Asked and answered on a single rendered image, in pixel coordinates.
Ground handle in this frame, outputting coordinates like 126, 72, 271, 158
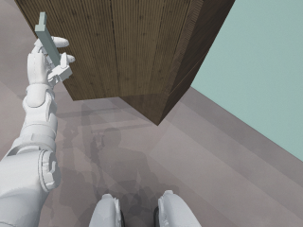
34, 11, 69, 79

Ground robot left thigh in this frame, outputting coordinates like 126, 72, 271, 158
89, 198, 121, 227

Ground cupboard door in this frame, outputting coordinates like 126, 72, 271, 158
14, 0, 192, 101

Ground left robot upper arm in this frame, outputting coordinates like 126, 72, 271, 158
0, 149, 62, 227

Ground robot left forearm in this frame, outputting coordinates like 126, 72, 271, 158
0, 83, 58, 162

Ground left robot hand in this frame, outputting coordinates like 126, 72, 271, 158
27, 36, 75, 90

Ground left robot shin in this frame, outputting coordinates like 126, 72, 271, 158
101, 194, 121, 227

